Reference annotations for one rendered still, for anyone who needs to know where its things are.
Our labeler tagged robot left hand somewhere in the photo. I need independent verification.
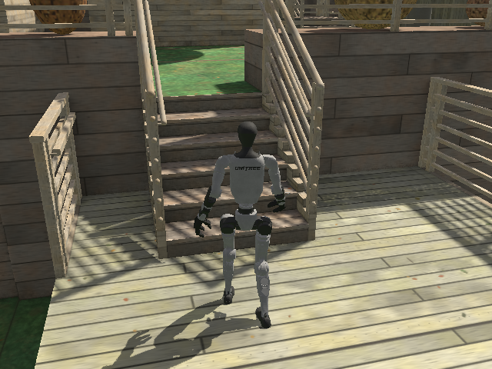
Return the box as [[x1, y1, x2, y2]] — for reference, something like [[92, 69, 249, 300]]
[[194, 216, 211, 237]]

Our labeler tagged robot right foot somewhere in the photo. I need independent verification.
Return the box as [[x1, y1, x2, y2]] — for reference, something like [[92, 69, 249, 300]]
[[256, 307, 271, 328]]

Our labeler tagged robot right forearm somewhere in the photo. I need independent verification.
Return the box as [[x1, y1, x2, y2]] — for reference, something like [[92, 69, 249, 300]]
[[275, 183, 285, 205]]

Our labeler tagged humanoid robot head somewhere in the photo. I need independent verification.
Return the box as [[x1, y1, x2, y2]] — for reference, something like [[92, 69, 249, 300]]
[[234, 121, 261, 158]]

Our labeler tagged robot left forearm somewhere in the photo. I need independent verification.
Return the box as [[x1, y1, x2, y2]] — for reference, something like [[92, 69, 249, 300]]
[[197, 186, 216, 221]]

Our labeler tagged robot left upper arm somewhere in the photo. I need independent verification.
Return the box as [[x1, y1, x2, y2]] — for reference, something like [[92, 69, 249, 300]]
[[209, 155, 231, 198]]

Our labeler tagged robot right upper arm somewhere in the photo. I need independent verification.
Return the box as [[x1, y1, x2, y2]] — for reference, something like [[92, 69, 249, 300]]
[[263, 155, 283, 195]]

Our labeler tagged robot right hand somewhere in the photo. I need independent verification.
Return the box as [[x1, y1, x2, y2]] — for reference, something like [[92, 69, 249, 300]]
[[268, 200, 286, 213]]

